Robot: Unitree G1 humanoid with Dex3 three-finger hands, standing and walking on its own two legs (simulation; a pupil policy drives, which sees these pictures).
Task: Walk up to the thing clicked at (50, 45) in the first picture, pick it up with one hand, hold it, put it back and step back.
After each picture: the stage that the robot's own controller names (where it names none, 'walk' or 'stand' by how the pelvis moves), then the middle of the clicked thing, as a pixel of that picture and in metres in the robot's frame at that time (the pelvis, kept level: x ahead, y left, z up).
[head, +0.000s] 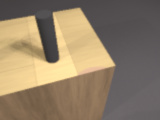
stand; (48, 39) +0.58 +0.18 +0.03
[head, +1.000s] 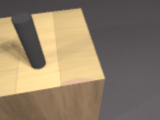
walk; (31, 44) +0.51 +0.25 +0.05
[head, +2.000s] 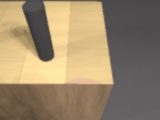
stand; (41, 34) +0.52 +0.19 +0.06
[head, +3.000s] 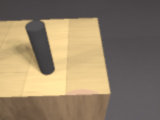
stand; (42, 50) +0.51 +0.20 +0.03
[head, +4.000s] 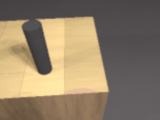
stand; (39, 50) +0.51 +0.21 +0.03
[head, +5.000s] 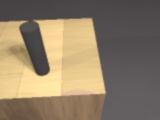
stand; (36, 51) +0.51 +0.22 +0.03
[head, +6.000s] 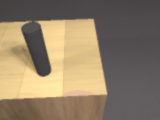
stand; (38, 52) +0.51 +0.21 +0.03
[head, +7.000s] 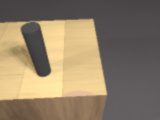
rise first; (38, 52) +0.50 +0.22 +0.03
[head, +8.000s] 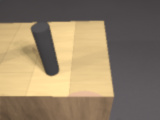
rise first; (47, 51) +0.51 +0.20 +0.03
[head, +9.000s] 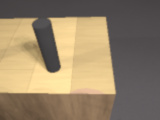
go down; (48, 48) +0.51 +0.20 +0.04
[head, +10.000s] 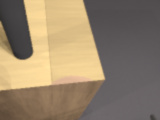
go down; (16, 27) +0.49 +0.19 +0.09
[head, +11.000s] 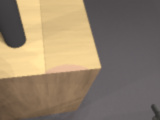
close in; (6, 12) +0.52 +0.19 +0.11
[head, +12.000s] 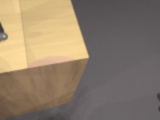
close; out of the picture +0.53 +0.22 +0.14
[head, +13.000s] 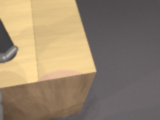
lift; out of the picture +0.48 +0.22 +0.12
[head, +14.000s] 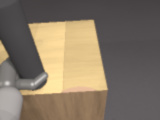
lift; (22, 50) +0.33 +0.17 +0.23
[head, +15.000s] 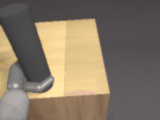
hold; (30, 54) +0.34 +0.16 +0.20
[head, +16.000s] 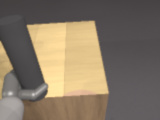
hold; (25, 62) +0.34 +0.18 +0.17
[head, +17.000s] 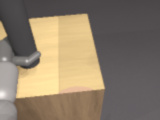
crouch; (18, 30) +0.43 +0.19 +0.21
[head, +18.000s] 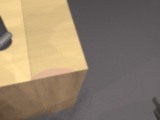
lower; out of the picture +0.53 +0.21 +0.11
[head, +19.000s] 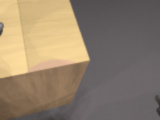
lower; out of the picture +0.54 +0.22 +0.13
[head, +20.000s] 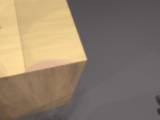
lower; out of the picture +0.54 +0.22 +0.14
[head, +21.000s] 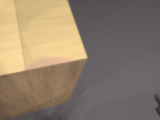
lower; out of the picture +0.55 +0.22 +0.14
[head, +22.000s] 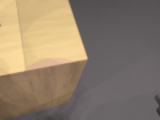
rest; out of the picture +0.54 +0.22 +0.14
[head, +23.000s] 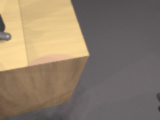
withdraw; out of the picture +0.55 +0.21 +0.14
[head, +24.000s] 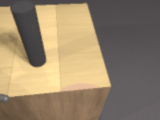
sink last; (31, 38) +0.50 +0.19 +0.09
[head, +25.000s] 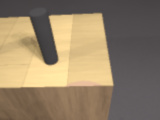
stand; (45, 39) +0.55 +0.21 +0.09
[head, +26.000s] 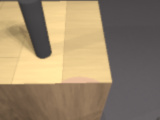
stand; (37, 30) +0.53 +0.20 +0.10
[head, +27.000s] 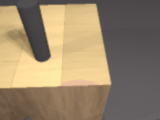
stand; (36, 33) +0.52 +0.20 +0.10
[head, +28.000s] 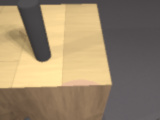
stand; (37, 33) +0.52 +0.20 +0.10
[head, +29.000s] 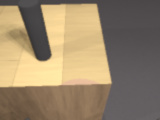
stand; (37, 33) +0.53 +0.20 +0.10
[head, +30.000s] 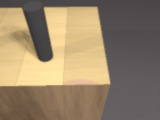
stand; (40, 35) +0.53 +0.20 +0.08
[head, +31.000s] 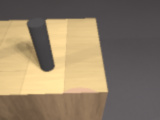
walk; (42, 47) +0.54 +0.20 +0.03
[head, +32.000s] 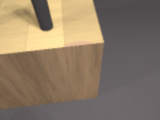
walk; (40, 6) +0.71 +0.23 +0.05
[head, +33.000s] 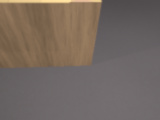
walk; out of the picture +1.08 +0.16 +0.05
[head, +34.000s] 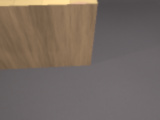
stand; out of the picture +1.15 +0.22 +0.04
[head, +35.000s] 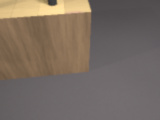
stand; out of the picture +1.16 +0.25 +0.03
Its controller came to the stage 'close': yes
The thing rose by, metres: 0.21
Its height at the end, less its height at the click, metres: +0.00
